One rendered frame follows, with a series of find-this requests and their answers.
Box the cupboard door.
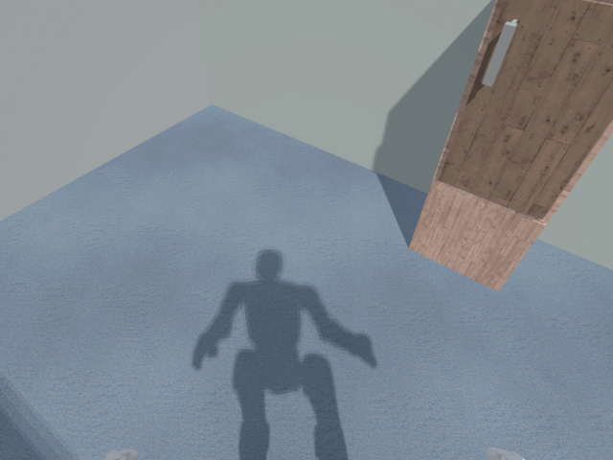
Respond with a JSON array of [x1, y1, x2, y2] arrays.
[[439, 0, 613, 219]]

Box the handle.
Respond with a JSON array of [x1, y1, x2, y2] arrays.
[[482, 19, 517, 86]]

